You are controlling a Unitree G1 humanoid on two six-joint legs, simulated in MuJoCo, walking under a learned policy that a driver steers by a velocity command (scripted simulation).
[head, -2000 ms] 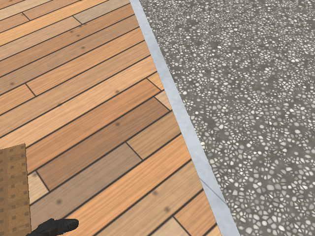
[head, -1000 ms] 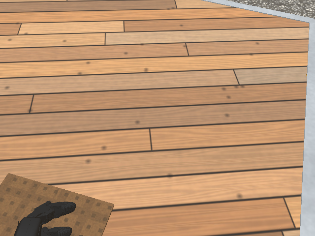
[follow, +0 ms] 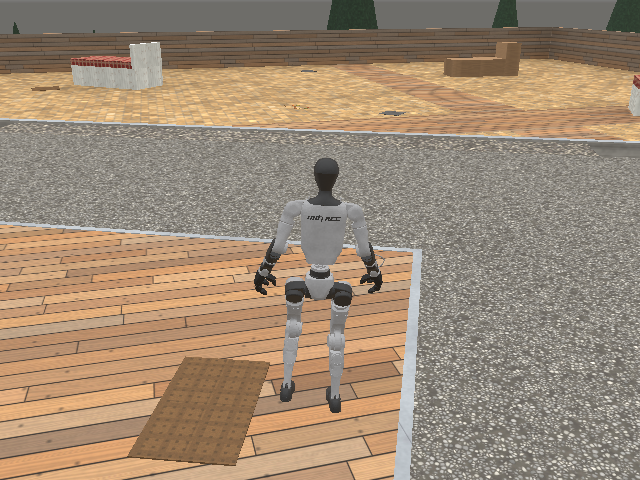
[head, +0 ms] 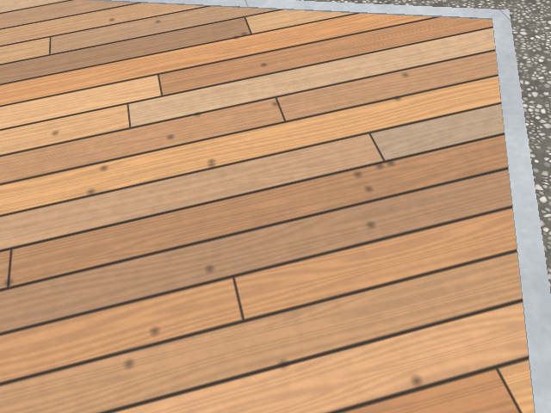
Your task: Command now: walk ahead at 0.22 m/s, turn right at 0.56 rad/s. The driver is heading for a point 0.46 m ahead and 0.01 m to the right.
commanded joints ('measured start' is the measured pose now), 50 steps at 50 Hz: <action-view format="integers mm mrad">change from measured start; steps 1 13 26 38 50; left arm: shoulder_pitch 15 -23 -233 -27 -22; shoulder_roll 190 135 42 92 120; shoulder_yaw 52 25 -8 15 16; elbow -58 -135 -195 -92 38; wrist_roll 1 -16 -8 28 16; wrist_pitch -16 -51 -91 -87 -60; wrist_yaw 7 -15 -70 -64 -37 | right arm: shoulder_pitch -109 193 265 240 35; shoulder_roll -71 -152 -166 -84 -67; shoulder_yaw -8 -24 -1 31 41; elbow -92 0 49 23 -32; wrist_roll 6 -11 24 3 -17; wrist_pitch -49 -116 -87 -66 -43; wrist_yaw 21 46 42 31 38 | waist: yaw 35 -70 -106 -41 -23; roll -171 165 114 -106 -88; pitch -47 42 57 -93 -73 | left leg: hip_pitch -83 547 398 -40 141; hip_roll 1 387 242 127 65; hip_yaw -18 -567 -59 21 34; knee -174 -689 -715 278 -305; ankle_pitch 16 -442 261 -64 219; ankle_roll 1 317 242 50 65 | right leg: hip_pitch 154 -598 -274 116 111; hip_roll -238 -46 -85 -280 -263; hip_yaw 345 84 -116 91 -5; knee -200 622 174 -147 -112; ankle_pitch -272 -343 121 602 492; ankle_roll -154 38 76 -153 -125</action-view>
